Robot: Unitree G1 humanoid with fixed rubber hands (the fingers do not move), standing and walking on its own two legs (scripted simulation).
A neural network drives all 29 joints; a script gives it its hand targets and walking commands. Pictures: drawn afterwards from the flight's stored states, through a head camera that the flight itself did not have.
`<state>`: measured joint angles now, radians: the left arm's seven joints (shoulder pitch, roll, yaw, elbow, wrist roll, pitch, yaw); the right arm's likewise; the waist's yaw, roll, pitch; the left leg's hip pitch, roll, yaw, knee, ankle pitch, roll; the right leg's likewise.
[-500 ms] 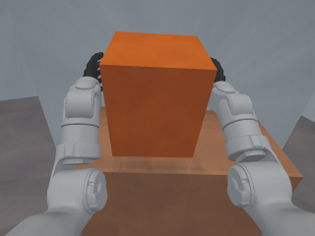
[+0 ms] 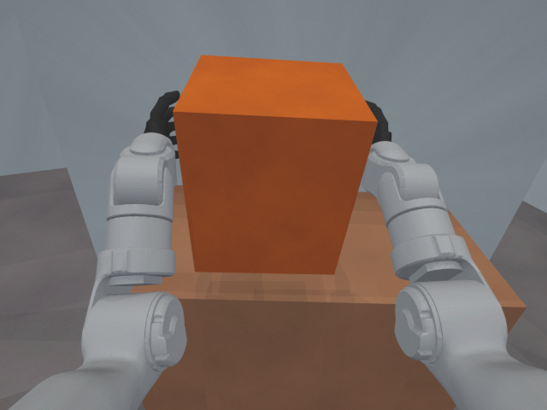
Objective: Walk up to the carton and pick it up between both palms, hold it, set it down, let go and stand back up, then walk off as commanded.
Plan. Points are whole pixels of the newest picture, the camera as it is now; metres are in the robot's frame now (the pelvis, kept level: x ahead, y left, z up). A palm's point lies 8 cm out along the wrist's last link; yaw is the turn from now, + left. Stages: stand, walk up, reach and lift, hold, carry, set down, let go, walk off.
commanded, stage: hold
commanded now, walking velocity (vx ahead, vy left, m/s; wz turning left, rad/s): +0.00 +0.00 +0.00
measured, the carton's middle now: (269, 166) +0.39 +0.02 +0.25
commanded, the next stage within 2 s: set down in 0.52 s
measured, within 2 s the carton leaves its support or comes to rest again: neither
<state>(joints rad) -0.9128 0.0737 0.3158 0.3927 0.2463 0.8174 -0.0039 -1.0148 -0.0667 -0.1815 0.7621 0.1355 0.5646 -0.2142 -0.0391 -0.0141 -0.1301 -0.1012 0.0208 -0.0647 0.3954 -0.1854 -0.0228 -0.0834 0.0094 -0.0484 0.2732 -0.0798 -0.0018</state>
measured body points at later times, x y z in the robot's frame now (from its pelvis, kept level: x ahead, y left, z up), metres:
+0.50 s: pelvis +0.00 +0.00 +0.00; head -0.09 +0.02 +0.44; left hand +0.38 +0.17 +0.30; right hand +0.39 -0.13 +0.29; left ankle +0.03 +0.13 -0.75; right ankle +0.05 -0.12 -0.75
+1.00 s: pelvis +0.02 +0.00 +0.00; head -0.08 +0.02 +0.44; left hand +0.40 +0.18 +0.33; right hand +0.41 -0.13 +0.32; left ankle +0.03 +0.13 -0.75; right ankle +0.05 -0.12 -0.75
